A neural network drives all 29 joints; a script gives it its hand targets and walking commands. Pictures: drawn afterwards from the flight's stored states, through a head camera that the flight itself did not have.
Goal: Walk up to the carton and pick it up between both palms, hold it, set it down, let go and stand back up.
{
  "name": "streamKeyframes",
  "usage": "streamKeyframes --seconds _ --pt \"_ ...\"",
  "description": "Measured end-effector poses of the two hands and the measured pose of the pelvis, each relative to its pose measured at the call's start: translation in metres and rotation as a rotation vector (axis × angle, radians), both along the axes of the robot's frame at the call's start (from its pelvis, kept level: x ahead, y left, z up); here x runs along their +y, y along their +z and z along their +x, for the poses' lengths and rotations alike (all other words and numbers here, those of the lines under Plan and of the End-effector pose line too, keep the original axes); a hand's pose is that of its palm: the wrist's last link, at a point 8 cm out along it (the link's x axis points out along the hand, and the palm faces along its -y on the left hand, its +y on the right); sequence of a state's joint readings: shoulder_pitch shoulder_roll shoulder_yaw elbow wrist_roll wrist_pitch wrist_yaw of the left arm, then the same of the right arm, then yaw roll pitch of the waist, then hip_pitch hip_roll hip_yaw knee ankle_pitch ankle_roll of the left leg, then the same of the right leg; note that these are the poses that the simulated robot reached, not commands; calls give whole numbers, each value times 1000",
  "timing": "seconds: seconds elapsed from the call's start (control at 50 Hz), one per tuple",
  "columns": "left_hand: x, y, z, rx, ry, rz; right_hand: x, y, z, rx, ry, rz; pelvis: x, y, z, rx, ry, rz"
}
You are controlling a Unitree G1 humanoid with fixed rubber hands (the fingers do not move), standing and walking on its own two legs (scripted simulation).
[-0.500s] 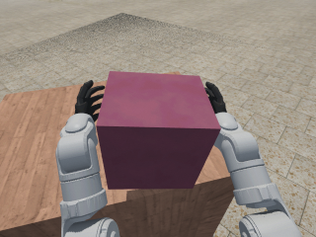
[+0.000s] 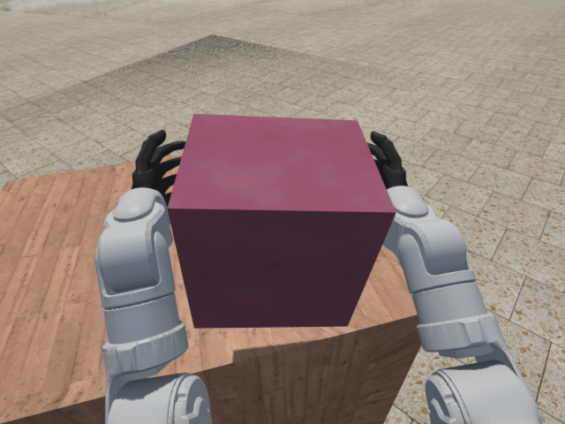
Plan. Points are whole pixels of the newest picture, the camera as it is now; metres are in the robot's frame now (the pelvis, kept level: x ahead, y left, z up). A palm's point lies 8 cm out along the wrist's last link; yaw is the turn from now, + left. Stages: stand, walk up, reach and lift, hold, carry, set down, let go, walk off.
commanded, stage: hold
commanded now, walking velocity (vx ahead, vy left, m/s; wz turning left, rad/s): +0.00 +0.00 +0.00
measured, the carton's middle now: (274, 225) +0.34 +0.00 +0.18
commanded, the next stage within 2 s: none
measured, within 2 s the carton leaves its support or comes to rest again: neither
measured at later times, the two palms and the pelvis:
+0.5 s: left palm (153, 192) +0.35 +0.15 +0.24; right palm (392, 189) +0.36 -0.15 +0.21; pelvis -0.01 +0.00 +0.00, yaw -1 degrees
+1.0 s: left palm (154, 193) +0.35 +0.15 +0.23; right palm (392, 189) +0.36 -0.15 +0.21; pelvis +0.00 +0.00 +0.00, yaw -1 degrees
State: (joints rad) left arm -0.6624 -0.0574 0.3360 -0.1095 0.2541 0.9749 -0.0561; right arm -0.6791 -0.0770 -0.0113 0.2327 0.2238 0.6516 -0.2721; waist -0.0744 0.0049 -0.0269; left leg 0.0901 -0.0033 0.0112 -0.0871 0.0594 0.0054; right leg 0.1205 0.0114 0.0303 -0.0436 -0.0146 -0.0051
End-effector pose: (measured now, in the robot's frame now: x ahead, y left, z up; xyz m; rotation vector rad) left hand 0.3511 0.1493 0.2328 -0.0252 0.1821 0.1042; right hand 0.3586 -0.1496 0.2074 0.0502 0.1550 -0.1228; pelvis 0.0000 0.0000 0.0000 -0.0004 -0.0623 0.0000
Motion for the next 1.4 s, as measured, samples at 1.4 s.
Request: streamKeyframes --seconds 1.4 --pt "-4 3 -1 25 -5 -21 -4 3 -1 22 -4 5 -3 0 -4 -21 -17 -1"
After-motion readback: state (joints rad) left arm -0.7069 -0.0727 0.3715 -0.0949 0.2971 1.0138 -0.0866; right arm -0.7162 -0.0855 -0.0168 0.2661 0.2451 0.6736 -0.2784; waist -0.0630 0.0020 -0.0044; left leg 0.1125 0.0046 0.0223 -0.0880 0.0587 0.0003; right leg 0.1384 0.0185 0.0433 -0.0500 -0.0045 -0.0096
